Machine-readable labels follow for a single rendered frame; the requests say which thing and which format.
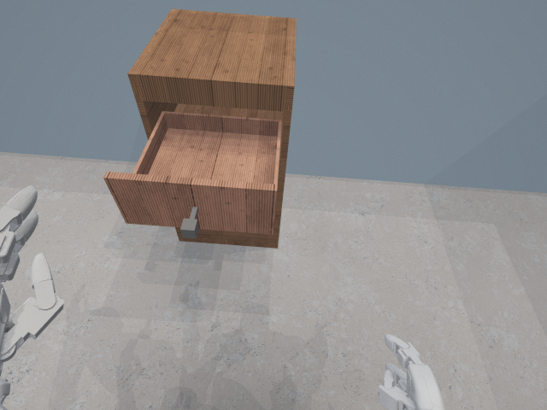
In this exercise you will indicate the cabinet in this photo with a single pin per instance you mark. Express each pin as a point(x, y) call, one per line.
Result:
point(203, 62)

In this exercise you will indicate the robot left hand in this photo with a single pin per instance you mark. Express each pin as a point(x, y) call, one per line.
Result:
point(17, 224)

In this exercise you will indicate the robot right hand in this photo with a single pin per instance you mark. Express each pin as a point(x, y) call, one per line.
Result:
point(415, 390)

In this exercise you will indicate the handle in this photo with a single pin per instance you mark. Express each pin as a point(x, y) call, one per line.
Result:
point(190, 227)

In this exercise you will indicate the drawer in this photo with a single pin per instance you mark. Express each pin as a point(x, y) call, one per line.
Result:
point(226, 166)

